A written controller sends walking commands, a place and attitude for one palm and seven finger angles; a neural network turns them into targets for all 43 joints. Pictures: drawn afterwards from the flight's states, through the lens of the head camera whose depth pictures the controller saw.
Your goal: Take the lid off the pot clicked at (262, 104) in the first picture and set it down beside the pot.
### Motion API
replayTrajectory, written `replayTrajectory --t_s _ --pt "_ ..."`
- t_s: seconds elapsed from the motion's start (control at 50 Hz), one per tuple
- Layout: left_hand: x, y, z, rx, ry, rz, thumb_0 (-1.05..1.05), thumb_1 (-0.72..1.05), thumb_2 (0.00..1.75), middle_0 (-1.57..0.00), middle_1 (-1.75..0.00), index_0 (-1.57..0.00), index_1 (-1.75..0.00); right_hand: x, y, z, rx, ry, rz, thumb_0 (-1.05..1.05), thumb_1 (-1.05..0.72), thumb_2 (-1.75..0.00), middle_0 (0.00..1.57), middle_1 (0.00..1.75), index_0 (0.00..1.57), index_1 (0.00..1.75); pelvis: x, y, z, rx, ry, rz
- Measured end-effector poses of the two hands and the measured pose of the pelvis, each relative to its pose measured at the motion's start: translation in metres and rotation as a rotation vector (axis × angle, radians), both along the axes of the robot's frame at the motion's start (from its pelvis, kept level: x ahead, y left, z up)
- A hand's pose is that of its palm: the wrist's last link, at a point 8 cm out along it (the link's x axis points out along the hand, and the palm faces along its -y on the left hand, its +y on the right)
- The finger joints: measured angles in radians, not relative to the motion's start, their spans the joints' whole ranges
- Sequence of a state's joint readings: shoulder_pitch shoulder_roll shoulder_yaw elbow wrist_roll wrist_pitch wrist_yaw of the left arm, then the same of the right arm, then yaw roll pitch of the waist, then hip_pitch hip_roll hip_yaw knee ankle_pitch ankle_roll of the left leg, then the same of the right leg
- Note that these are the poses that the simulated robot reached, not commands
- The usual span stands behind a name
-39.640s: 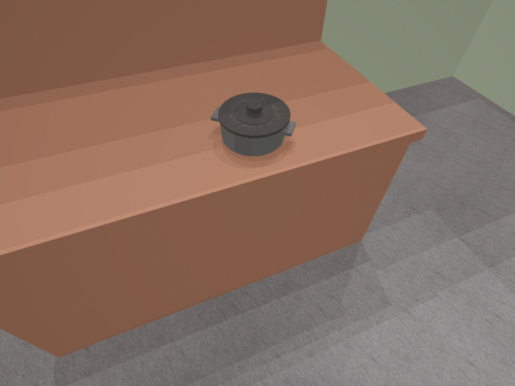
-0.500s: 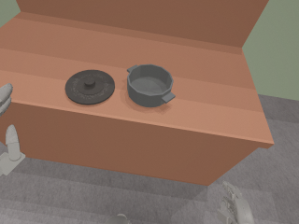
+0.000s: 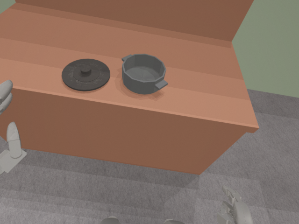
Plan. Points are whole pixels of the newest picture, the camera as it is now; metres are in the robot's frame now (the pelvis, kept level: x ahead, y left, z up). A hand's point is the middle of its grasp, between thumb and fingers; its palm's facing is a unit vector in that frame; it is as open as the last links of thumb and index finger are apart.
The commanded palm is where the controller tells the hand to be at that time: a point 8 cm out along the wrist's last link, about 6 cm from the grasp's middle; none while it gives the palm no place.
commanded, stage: step back with the hand held close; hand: left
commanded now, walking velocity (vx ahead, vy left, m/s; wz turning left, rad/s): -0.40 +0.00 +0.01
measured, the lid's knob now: (85, 69) +0.67 +0.28 -0.05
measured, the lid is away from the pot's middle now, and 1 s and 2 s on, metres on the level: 0.24 0.24 0.24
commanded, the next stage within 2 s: stop stepping back and stand still in 0.24 s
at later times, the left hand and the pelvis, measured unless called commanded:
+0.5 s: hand out of the picture +0.07 +0.22 +0.16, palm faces +0.28 -0.86 -0.42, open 7.4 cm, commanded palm +0.00 +0.27 +0.19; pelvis -0.13 -0.01 +0.00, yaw +0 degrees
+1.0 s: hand out of the picture +0.00 +0.23 +0.18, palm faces +0.36 -0.82 -0.44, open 7.4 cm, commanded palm -0.06 +0.27 +0.19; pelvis -0.18 -0.01 +0.01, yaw +2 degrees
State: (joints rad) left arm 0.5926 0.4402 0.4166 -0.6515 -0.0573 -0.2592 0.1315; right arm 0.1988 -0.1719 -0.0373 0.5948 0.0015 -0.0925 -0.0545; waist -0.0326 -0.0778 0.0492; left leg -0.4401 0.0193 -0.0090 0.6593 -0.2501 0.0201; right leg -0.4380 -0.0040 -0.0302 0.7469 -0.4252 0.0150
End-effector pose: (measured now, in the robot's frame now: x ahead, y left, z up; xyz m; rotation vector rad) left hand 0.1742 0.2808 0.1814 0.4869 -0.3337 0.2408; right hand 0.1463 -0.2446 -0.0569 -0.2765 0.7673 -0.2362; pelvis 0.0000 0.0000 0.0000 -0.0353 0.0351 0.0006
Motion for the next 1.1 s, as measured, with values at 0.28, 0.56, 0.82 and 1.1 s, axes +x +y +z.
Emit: replayTrajectory --t_s 0.28,0.56,0.82,1.1 --pt "-0.071 -0.035 0.018 0.071 0.038 -0.067 0.01 0.89 0.89 -0.21 -0.3 -0.21 -0.3 -0.05 0.001 -0.004 0.117 -0.063 0.028 0.02 -0.9 -0.9 0.21 0.3 0.21 0.3 -0.064 -0.017 0.005 0.007 -0.013 -0.015" --pt "-0.159 -0.023 0.017 0.032 0.051 0.006 0.02 0.89 0.89 -0.21 -0.3 -0.21 -0.3 -0.132 0.007 0.007 0.084 -0.104 0.044 0.02 -0.91 -0.9 0.2 0.29 0.21 0.3 -0.137 -0.012 0.004 0.021 -0.041 0.007" --pt "-0.198 -0.006 -0.002 -0.054 0.021 0.098 0.01 0.89 0.89 -0.21 -0.3 -0.21 -0.3 -0.187 -0.007 -0.005 0.036 -0.037 0.014 0.02 -0.9 -0.9 0.2 0.3 0.21 0.3 -0.172 -0.005 0.0 0.012 -0.04 0.018" --pt "-0.213 -0.01 0.015 0.034 0.02 0.111 0.01 0.89 0.89 -0.21 -0.3 -0.21 -0.3 -0.182 0.007 -0.011 0.089 -0.02 0.087 0.02 -0.9 -0.9 0.2 0.3 0.21 0.3 -0.179 -0.014 0.005 -0.001 -0.04 0.044"
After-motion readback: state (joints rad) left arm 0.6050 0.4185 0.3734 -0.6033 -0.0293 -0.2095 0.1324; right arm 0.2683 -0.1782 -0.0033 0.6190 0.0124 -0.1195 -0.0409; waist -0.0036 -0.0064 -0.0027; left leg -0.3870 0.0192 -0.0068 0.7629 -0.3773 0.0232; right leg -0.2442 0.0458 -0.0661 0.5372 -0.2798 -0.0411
